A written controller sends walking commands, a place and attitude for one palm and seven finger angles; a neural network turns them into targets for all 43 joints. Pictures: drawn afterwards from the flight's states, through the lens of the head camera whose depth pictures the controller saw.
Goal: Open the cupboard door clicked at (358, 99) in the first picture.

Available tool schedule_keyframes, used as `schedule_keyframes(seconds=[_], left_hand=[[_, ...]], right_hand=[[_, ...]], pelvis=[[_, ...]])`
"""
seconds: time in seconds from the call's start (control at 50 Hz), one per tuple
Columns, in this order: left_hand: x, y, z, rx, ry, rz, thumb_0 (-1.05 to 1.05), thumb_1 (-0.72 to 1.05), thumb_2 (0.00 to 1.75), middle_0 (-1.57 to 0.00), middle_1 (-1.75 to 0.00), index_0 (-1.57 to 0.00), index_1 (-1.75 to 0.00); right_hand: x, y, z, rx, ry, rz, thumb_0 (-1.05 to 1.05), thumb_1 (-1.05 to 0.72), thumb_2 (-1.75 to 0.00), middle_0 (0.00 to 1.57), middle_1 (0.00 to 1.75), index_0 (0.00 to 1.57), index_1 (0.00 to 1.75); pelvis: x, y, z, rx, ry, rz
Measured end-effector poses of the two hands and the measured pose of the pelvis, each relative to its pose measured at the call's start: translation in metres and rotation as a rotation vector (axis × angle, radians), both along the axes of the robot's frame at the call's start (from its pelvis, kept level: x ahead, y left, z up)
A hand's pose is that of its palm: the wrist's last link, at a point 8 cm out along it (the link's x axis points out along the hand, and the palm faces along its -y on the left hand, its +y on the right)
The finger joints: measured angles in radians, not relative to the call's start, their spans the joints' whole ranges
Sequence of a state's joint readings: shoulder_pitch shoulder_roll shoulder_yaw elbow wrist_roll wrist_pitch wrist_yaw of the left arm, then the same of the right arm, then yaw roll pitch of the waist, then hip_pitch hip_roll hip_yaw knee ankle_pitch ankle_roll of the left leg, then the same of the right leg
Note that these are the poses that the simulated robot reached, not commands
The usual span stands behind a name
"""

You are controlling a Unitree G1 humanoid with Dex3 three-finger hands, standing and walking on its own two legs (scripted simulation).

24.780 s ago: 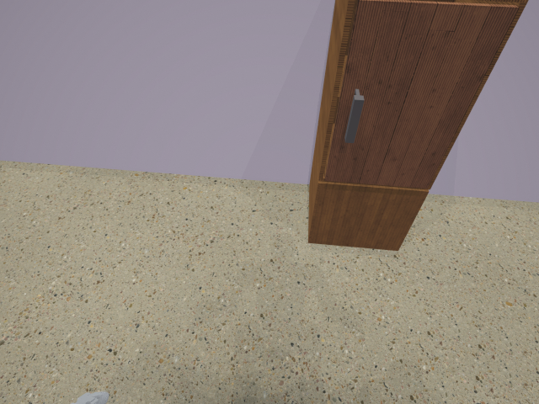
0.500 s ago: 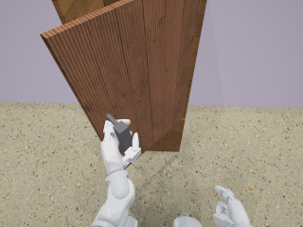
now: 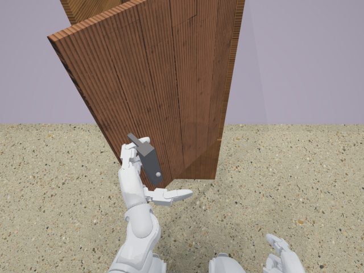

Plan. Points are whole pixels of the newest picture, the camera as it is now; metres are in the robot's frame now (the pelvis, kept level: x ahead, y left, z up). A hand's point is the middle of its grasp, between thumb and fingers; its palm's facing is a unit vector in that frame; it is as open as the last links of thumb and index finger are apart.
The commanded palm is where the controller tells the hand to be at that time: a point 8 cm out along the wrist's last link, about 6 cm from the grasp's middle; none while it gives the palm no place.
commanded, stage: open thumb and fingers to let go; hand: left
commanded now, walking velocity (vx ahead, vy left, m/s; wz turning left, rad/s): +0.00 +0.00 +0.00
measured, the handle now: (144, 159) +0.36 +0.10 +0.03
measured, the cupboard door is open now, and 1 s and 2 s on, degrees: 47 48 48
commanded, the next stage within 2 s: slide the hand sideways off the handle in 0.18 s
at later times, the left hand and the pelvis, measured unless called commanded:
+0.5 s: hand (154, 189) +0.29 +0.07 +0.04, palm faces -0.19 -0.98 -0.07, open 16.3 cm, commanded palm +0.27 +0.12 +0.03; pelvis -0.01 +0.03 -0.01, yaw +0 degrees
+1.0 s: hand (138, 204) +0.25 +0.10 +0.04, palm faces -0.07 -1.00 +0.00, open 16.4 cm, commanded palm +0.22 +0.15 +0.03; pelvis +0.00 +0.04 -0.01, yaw -1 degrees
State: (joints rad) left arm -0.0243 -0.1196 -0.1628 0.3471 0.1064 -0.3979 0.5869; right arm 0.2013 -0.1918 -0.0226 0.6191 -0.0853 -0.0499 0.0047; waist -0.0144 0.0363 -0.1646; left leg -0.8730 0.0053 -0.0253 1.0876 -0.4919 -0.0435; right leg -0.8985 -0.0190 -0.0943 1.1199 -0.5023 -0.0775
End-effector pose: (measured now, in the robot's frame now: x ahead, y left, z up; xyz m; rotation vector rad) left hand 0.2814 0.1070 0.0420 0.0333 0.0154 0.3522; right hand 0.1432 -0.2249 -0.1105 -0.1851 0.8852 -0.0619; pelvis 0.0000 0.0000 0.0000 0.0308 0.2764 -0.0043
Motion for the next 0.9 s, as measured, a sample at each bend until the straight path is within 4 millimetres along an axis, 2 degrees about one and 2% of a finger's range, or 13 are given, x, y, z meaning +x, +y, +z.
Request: schedule_keyframes(seconds=[0.22, 0.32, 0.44, 0.5, 0.6, 0.72, 0.9], left_hand=[[0.002, -0.001, -0.001, 0.002, -0.004, -0.063, -0.01, -0.5, 0.3, -0.25, -0.6, -0.23, -0.6], [0.002, 0.003, -0.001, 0.009, -0.005, -0.082, -0.01, -0.5, 0.3, -0.31, -0.5, -0.27, -0.54], [-0.004, 0.018, -0.002, 0.101, -0.036, -0.459, -0.01, -0.5, 0.3, -0.24, -0.39, -0.16, -0.42], [-0.005, 0.019, -0.001, 0.032, -0.021, -0.546, -0.01, -0.5, 0.3, -0.21, -0.35, -0.13, -0.38], [-0.007, 0.018, 0.0, -0.095, -0.003, -0.487, -0.01, -0.51, 0.3, -0.17, -0.32, -0.13, -0.33], [-0.022, 0.021, 0.001, -0.04, -0.04, -0.465, -0.01, -0.5, 0.3, -0.15, -0.3, -0.14, -0.31], [-0.041, 0.037, -0.006, -0.02, 0.011, -0.453, -0.01, -0.5, 0.3, -0.15, -0.3, -0.15, -0.3]], right_hand=[[0.009, 0.025, 0.008, 0.006, -0.037, 0.018, 0.01, -0.9, -0.9, 0.2, 0.3, 0.2, 0.3], [0.013, 0.034, 0.008, 0.01, -0.044, 0.036, 0.01, -0.9, -0.9, 0.2, 0.3, 0.2, 0.3], [0.007, 0.035, 0.006, 0.003, -0.051, 0.029, 0.01, -0.9, -0.9, 0.2, 0.3, 0.2, 0.3], [0.003, 0.035, 0.008, 0.004, -0.062, 0.002, 0.01, -0.9, -0.9, 0.2, 0.3, 0.2, 0.3], [-0.001, 0.037, 0.015, 0.001, -0.07, -0.015, 0.01, -0.9, -0.9, 0.2, 0.3, 0.2, 0.3], [0.003, 0.041, 0.018, 0.001, -0.084, 0.004, 0.01, -0.9, -0.9, 0.2, 0.3, 0.2, 0.3], [0.02, 0.05, 0.017, 0.017, -0.115, 0.018, 0.01, -0.9, -0.9, 0.2, 0.3, 0.2, 0.3]], pelvis=[[-0.001, 0.016, 0.0, -0.019, -0.007, -0.007], [-0.003, 0.022, -0.001, -0.024, -0.009, -0.006], [-0.007, 0.028, -0.006, -0.029, -0.017, 0.003], [-0.008, 0.034, -0.006, -0.037, -0.03, 0.001], [-0.007, 0.041, -0.003, -0.032, -0.027, -0.013], [-0.004, 0.044, -0.008, -0.029, -0.014, -0.021], [-0.002, 0.044, -0.012, -0.037, -0.015, -0.015]])
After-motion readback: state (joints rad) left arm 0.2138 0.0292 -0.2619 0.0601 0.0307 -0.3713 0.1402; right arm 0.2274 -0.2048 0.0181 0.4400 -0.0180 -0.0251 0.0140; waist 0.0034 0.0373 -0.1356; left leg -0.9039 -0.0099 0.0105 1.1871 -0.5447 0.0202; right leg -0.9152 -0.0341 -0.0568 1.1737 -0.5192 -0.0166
